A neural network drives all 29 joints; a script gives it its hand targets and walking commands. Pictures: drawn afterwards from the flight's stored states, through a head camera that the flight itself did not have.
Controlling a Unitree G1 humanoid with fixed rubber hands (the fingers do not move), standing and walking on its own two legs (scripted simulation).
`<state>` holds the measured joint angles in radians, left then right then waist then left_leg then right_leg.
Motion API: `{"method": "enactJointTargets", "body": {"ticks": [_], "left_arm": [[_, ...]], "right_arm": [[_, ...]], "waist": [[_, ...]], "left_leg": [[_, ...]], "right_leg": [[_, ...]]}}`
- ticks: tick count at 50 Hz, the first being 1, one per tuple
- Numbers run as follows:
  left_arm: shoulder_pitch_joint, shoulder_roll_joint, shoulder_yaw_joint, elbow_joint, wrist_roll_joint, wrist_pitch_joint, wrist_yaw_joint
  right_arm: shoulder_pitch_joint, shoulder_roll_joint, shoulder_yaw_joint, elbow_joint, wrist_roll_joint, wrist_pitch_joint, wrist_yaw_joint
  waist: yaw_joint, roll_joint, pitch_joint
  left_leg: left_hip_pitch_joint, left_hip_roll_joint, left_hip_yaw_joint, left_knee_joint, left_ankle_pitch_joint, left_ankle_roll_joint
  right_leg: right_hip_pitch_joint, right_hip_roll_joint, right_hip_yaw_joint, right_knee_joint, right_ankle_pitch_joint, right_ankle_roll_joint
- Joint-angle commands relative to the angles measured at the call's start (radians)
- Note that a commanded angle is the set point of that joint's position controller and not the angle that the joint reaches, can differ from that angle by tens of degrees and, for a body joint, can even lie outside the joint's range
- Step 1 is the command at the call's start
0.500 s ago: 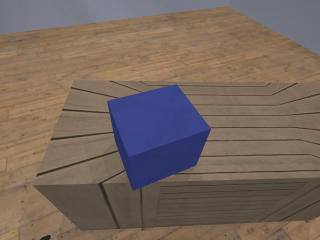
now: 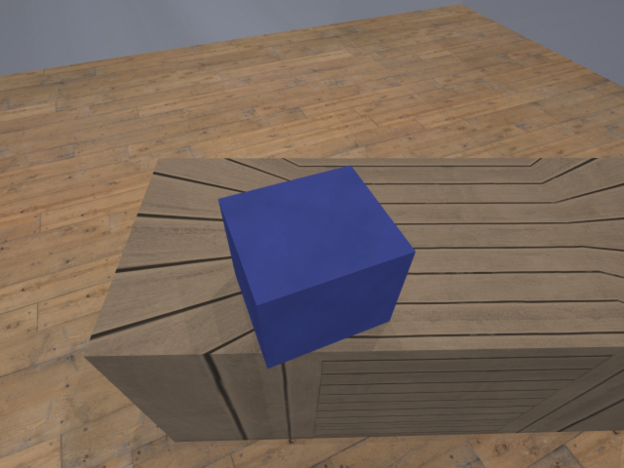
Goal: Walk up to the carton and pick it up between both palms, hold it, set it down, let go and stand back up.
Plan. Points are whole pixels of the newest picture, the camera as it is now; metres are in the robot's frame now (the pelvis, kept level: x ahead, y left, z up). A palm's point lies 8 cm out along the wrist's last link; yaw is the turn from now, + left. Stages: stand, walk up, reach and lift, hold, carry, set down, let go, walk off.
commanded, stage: walk up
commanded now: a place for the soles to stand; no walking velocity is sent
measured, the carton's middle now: (310, 264) +0.45 +0.01 -0.05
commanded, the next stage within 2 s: reach and lift in 1.28 s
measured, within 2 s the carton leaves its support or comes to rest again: neither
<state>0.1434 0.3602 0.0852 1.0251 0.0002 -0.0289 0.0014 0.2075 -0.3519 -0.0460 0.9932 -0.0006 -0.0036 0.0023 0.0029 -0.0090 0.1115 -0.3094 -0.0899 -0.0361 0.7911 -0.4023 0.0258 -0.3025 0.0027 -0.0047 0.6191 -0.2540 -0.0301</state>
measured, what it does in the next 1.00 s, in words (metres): steps on the spot: left foot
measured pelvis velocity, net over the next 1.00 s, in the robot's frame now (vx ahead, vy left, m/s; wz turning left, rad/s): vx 0.05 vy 0.02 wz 0.01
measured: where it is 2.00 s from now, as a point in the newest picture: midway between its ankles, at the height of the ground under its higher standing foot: outside the picture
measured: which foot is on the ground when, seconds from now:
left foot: up 0.00-0.14, down 0.16-1.00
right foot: down 0.00-1.00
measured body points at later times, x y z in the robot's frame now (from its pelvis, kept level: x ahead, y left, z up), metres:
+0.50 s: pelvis +0.04 +0.02 +0.00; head +0.05 +0.02 +0.45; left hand +0.12 +0.33 -0.13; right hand +0.10 -0.29 -0.12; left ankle +0.03 +0.11 -0.72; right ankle +0.06 -0.10 -0.73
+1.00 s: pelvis +0.05 +0.02 +0.00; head +0.05 +0.02 +0.45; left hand +0.14 +0.33 -0.12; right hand +0.13 -0.29 -0.12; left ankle +0.04 +0.11 -0.73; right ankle +0.06 -0.10 -0.73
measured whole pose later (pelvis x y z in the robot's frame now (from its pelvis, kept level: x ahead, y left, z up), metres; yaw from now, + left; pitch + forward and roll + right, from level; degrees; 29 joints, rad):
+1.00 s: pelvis +0.05 +0.02 +0.00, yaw +0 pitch -1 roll +0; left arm 0.13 0.36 0.08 1.03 0.00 -0.04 0.00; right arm 0.17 -0.35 -0.05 1.03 0.00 -0.03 0.00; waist 0.00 -0.01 0.03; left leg -0.23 -0.06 -0.04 0.58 -0.32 0.04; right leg -0.27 0.00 -0.01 0.57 -0.28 -0.01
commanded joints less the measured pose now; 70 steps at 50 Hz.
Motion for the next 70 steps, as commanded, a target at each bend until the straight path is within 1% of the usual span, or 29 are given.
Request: {"method": "enactJointTargets", "body": {"ticks": [1,5,7,8,9,10,12,16,19,21,23,25,26,28,29,31,33,35,37,38,40,43,48,50,55,64,65,66,70], "left_arm": [[-0.020,0.293,0.054,-0.089,0.030,-0.045,0.023],[0.000,0.308,0.059,-0.094,0.035,-0.034,0.008],[-0.078,0.286,0.044,-0.110,0.030,-0.022,0.001],[-0.115,0.224,0.022,-0.118,0.025,-0.011,-0.001],[-0.113,0.155,0.001,-0.128,0.008,-0.001,-0.001],[-0.096,0.199,0.009,-0.111,0.011,0.005,0.003],[-0.079,0.225,0.019,-0.090,0.005,0.002,0.001],[-0.057,0.208,0.019,-0.082,-0.001,-0.015,0.004],[-0.012,0.187,0.012,-0.055,0.003,-0.036,0.015],[0.028,0.281,0.025,-0.047,0.016,-0.057,0.020],[-0.013,0.285,0.023,-0.061,0.011,-0.055,0.013],[-0.066,0.280,0.021,-0.079,0.016,-0.046,0.014],[-0.087,0.256,0.016,-0.080,0.015,-0.039,0.012],[-0.130,0.194,-0.002,-0.098,-0.005,-0.023,0.007],[-0.126,0.194,-0.003,-0.092,-0.005,-0.020,0.008],[-0.099,0.196,-0.003,-0.074,-0.006,-0.030,0.008],[-0.054,0.222,0.005,-0.054,-0.003,-0.049,0.010],[0.034,0.255,0.015,-0.025,0.000,-0.052,0.016],[0.002,0.270,0.017,-0.034,0.004,-0.044,0.020],[-0.044,0.264,0.014,-0.046,0.008,-0.041,0.019],[-0.124,0.227,0.003,-0.073,0.006,-0.033,0.015],[-0.133,0.189,-0.009,-0.070,0.000,-0.024,0.010],[-0.024,0.239,0.006,-0.027,0.007,-0.048,0.012],[-0.035,0.249,0.008,-0.031,0.010,-0.043,0.015],[-0.125,0.198,-0.006,-0.048,0.005,-0.029,0.010],[-0.094,0.214,-0.002,-0.031,0.011,-0.036,0.010],[-0.445,0.174,0.006,-0.365,-0.036,0.161,0.043],[-0.447,0.152,0.000,-0.384,-0.016,0.283,0.055],[-0.369,0.133,0.024,-0.548,0.037,0.448,0.059]], "right_arm": [[0.055,-0.236,-0.059,-0.039,-0.035,-0.013,0.014],[0.046,-0.219,-0.058,-0.048,-0.034,-0.029,0.020],[0.137,-0.202,-0.060,-0.010,-0.036,-0.037,0.012],[0.161,-0.212,-0.066,0.002,-0.048,-0.040,0.004],[0.100,-0.279,-0.070,-0.027,-0.061,-0.050,-0.005],[-0.001,-0.340,-0.078,-0.071,-0.048,-0.058,-0.008],[-0.017,-0.301,-0.060,-0.062,-0.037,-0.069,-0.017],[0.020,-0.267,-0.056,-0.043,-0.029,-0.066,-0.018],[-0.029,-0.241,-0.041,-0.057,-0.010,-0.058,-0.017],[-0.044,-0.196,-0.026,-0.072,0.002,-0.052,-0.015],[-0.031,-0.196,-0.032,-0.051,-0.009,-0.037,-0.019],[0.012,-0.193,-0.032,-0.026,-0.022,-0.039,-0.011],[0.041,-0.204,-0.036,-0.011,-0.028,-0.047,-0.009],[-0.007,-0.277,-0.043,-0.026,-0.030,-0.068,-0.010],[-0.018,-0.289,-0.044,-0.028,-0.024,-0.071,-0.009],[-0.048,-0.272,-0.038,-0.035,-0.016,-0.071,-0.014],[-0.059,-0.230,-0.029,-0.040,-0.004,-0.068,-0.016],[-0.075,-0.215,-0.031,-0.047,-0.003,-0.060,-0.019],[-0.068,-0.192,-0.027,-0.040,-0.010,-0.049,-0.017],[-0.051,-0.190,-0.026,-0.032,-0.017,-0.045,-0.015],[-0.016,-0.218,-0.031,-0.011,-0.027,-0.051,-0.010],[-0.085,-0.262,-0.034,-0.024,-0.023,-0.064,-0.007],[-0.108,-0.214,-0.022,-0.027,-0.012,-0.053,-0.010],[-0.100,-0.203,-0.021,-0.023,-0.018,-0.047,-0.009],[-0.101,-0.229,-0.022,-0.001,-0.027,-0.055,-0.004],[-0.098,-0.207,-0.018,0.008,-0.026,-0.049,-0.005],[-0.449,-0.084,-0.096,-0.099,-0.123,-0.185,0.025],[-0.457,-0.149,-0.123,-0.110,-0.125,-0.180,0.056],[-0.351,-0.241,-0.139,-0.148,-0.089,-0.123,0.078]], "waist": [[0.010,-0.089,-0.060],[0.017,-0.097,-0.093],[-0.049,-0.074,-0.118],[-0.072,0.013,-0.082],[-0.038,0.237,-0.041],[-0.020,0.184,0.050],[-0.003,0.089,0.068],[-0.018,0.138,-0.096],[0.027,0.095,-0.154],[0.045,-0.029,-0.222],[0.012,-0.064,-0.176],[-0.021,-0.065,-0.135],[-0.039,-0.028,-0.131],[-0.015,0.109,-0.094],[-0.012,0.114,-0.083],[0.004,0.089,-0.119],[0.025,0.054,-0.196],[0.052,0.024,-0.260],[0.028,-0.012,-0.229],[0.005,-0.015,-0.202],[-0.027,0.018,-0.165],[0.000,0.096,-0.117],[0.034,0.027,-0.225],[0.023,-0.007,-0.225],[0.009,0.064,-0.145],[0.010,0.021,-0.193],[-0.001,0.018,-0.001],[-0.044,0.032,0.032],[-0.040,0.097,-0.129]], "left_leg": [[-0.208,0.115,-0.065,0.099,-0.100,-0.013],[-0.129,0.124,-0.022,-0.106,-0.128,0.003],[0.097,0.094,0.010,-0.298,0.020,0.036],[0.148,0.113,-0.106,-0.424,0.007,0.051],[0.120,0.293,-0.512,-0.621,-0.210,0.087],[0.035,0.368,-0.645,-0.658,-0.309,0.120],[0.051,0.332,-0.562,-0.566,-0.025,0.128],[0.234,0.307,-0.428,-0.423,0.526,0.123],[0.105,0.258,-0.271,-0.316,0.709,0.075],[-0.096,0.104,-0.116,-0.156,0.360,-0.013],[-0.054,0.075,-0.053,-0.067,-0.093,-0.007],[-0.006,0.117,-0.065,-0.192,-0.013,0.015],[0.072,0.137,-0.109,-0.311,0.176,0.030],[0.102,0.286,-0.376,-0.469,0.326,0.084],[0.133,0.324,-0.429,-0.454,0.433,0.118],[0.163,0.313,-0.371,-0.405,0.604,0.122],[0.098,0.215,-0.200,-0.303,0.711,0.039],[-0.011,0.146,-0.118,-0.211,0.587,-0.008],[-0.016,0.110,-0.092,-0.170,0.314,-0.013],[0.020,0.117,-0.093,-0.213,0.266,-0.001],[0.099,0.173,-0.196,-0.382,0.332,0.036],[0.126,0.297,-0.349,-0.455,0.430,0.119],[0.023,0.154,-0.127,-0.313,0.481,0.020],[0.024,0.138,-0.121,-0.308,0.367,0.019],[0.082,0.220,-0.244,-0.462,0.357,0.074],[0.067,0.168,-0.157,-0.425,0.351,0.038],[-0.205,0.129,0.080,-0.277,0.021,-0.053],[-0.247,0.161,0.066,-0.289,-0.093,-0.035],[-0.430,0.239,0.103,-0.287,-0.152,0.017]], "right_leg": [[0.158,-0.333,0.380,-0.376,-0.435,-0.199],[0.172,-0.323,0.320,-0.300,-0.376,-0.198],[0.024,-0.255,0.209,-0.214,-0.332,-0.136],[-0.072,-0.183,0.141,-0.092,-0.284,-0.078],[-0.197,-0.053,0.046,0.134,-0.256,0.000],[-0.252,-0.004,0.045,0.209,-0.287,0.014],[-0.209,-0.047,0.079,0.219,-0.255,0.012],[-0.101,-0.043,0.046,0.059,-0.239,0.017],[0.176,-0.059,0.048,-0.203,0.088,-0.006],[0.374,-0.286,0.312,-0.215,0.246,-0.119],[0.261,-0.390,0.361,-0.224,0.252,-0.223],[0.166,-0.353,0.303,-0.202,0.149,-0.189],[0.096,-0.286,0.228,-0.156,0.131,-0.126],[-0.005,-0.065,0.033,0.009,0.006,0.004],[-0.030,-0.044,0.043,0.002,-0.091,0.011],[0.033,-0.058,0.054,-0.071,-0.019,0.001],[0.237,-0.127,0.088,-0.141,0.280,-0.034],[0.400,-0.218,0.170,-0.110,0.437,-0.097],[0.318,-0.317,0.253,-0.134,0.378,-0.168],[0.245,-0.319,0.242,-0.137,0.319,-0.168],[0.118,-0.199,0.129,-0.080,0.168,-0.077],[0.044,-0.060,0.037,-0.067,-0.027,0.006],[0.343,-0.190,0.141,-0.155,0.317,-0.069],[0.312,-0.237,0.190,-0.168,0.270,-0.096],[0.151,-0.098,0.048,-0.125,0.071,-0.012],[0.244,-0.159,0.103,-0.191,0.154,-0.042],[-0.013,-0.046,-0.049,-0.069,-0.146,0.000],[0.049,-0.020,-0.069,-0.010,-0.155,-0.006],[0.291,0.042,-0.122,0.159,-0.001,0.002]]}}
